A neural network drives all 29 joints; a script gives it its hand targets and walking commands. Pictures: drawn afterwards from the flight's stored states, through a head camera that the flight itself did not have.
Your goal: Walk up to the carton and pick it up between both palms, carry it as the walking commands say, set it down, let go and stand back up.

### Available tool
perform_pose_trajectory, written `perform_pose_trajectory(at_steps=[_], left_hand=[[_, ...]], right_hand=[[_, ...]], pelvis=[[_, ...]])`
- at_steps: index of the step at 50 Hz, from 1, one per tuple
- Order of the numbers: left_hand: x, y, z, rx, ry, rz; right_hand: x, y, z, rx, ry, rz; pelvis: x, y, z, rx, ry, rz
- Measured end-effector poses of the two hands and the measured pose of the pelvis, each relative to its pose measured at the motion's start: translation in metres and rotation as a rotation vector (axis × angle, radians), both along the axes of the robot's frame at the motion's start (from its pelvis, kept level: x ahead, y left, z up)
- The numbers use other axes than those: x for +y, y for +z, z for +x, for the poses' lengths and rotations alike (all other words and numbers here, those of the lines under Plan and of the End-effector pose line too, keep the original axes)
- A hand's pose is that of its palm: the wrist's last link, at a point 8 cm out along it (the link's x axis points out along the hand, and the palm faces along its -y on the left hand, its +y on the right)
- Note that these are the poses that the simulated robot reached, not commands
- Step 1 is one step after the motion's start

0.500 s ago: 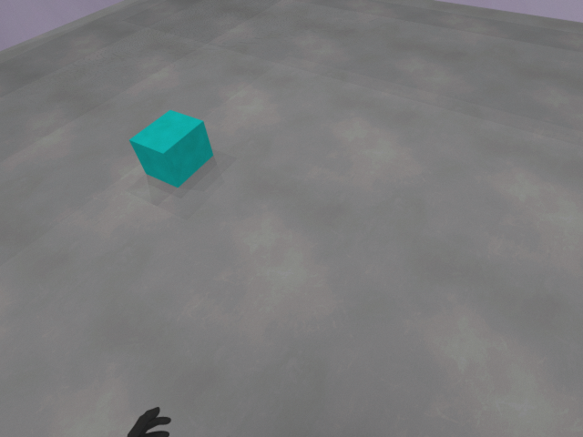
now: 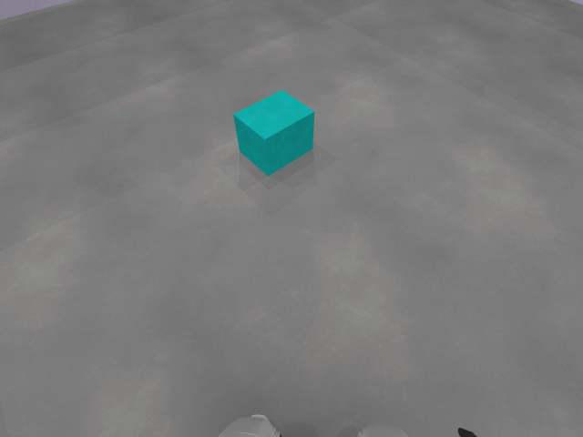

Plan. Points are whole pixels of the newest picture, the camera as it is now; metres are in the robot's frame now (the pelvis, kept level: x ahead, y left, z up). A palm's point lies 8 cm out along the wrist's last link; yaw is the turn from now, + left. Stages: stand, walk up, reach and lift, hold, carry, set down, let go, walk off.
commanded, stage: walk up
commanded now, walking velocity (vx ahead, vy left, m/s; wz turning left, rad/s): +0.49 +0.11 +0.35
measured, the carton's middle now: (275, 132) +1.44 +0.22 -0.64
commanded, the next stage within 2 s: none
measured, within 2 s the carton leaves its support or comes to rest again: neither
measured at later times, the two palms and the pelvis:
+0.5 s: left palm (127, 398) +0.17 +0.27 -0.08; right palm (453, 308) +0.35 -0.23 -0.10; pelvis +0.23 +0.01 +0.03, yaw +8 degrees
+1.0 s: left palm (148, 188) +0.57 +0.37 -0.09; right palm (384, 253) +0.45 -0.12 -0.11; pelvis +0.46 +0.12 +0.02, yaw +8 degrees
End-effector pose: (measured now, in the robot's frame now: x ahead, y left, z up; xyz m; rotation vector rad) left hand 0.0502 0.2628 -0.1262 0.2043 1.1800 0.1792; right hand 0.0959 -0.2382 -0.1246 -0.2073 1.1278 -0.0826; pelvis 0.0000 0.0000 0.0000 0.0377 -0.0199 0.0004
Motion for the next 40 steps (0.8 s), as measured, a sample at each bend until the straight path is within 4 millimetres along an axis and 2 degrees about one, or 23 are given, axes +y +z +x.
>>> perform_pose_trajectory(at_steps=[3,6,9,11,13,15,19,22,26,30,33,35,37,40], left_hand=[[-0.007,0.016,0.072,-0.097,-0.061,-0.006],[-0.016,0.034,0.134,-0.171,-0.102,-0.002],[-0.025,0.048,0.185,-0.229,-0.122,0.011],[-0.027,0.052,0.209,-0.266,-0.112,0.029],[-0.025,0.053,0.217,-0.267,-0.091,0.044],[-0.018,0.051,0.21,-0.228,-0.051,0.06],[0.0,0.05,0.174,-0.089,0.07,0.088],[0.007,0.048,0.143,0.018,0.156,0.082],[0.009,0.044,0.111,0.158,0.251,0.048],[0.011,0.036,0.101,0.28,0.313,-0.01],[0.024,0.022,0.113,0.331,0.348,-0.058],[0.038,0.006,0.133,0.342,0.351,-0.085],[0.053,-0.003,0.17,0.305,0.323,-0.095],[0.077,-0.003,0.25,0.179,0.249,-0.089]], right_hand=[[0.007,0.0,-0.011,0.059,-0.058,0.027],[0.007,-0.002,-0.017,0.123,-0.104,0.045],[0.001,-0.008,-0.012,0.176,-0.126,0.057],[-0.006,-0.014,0.0,0.205,-0.117,0.06],[-0.01,-0.014,0.021,0.218,-0.085,0.053],[-0.014,-0.008,0.054,0.198,-0.054,0.045],[-0.017,0.006,0.132,0.125,0.011,0.032],[-0.01,0.014,0.191,0.082,0.072,0.024],[0.02,0.022,0.271,0.02,0.158,0.035],[0.073,0.027,0.352,-0.06,0.241,0.069],[0.115,0.025,0.404,-0.112,0.278,0.075],[0.134,0.019,0.429,-0.143,0.277,0.052],[0.143,0.017,0.434,-0.133,0.249,0.034],[0.141,0.018,0.421,-0.065,0.173,0.013]], pelvis=[[0.002,0.008,0.027,-0.01,0.018,0.007],[0.002,0.014,0.056,-0.011,0.029,0.017],[-0.002,0.015,0.088,-0.005,0.045,0.025],[-0.006,0.011,0.11,0.0,0.064,0.019],[-0.009,0.012,0.129,0.0,0.087,-0.007],[-0.011,0.016,0.147,-0.002,0.102,-0.015],[-0.006,0.026,0.183,-0.007,0.121,-0.017],[0.002,0.031,0.208,-0.01,0.128,-0.01],[0.02,0.032,0.242,-0.007,0.144,-0.008],[0.046,0.028,0.278,0.008,0.155,-0.023],[0.07,0.017,0.31,0.026,0.162,-0.039],[0.086,0.005,0.331,0.033,0.157,-0.04],[0.095,0.005,0.345,0.028,0.149,-0.032],[0.106,0.012,0.369,0.02,0.136,-0.025]])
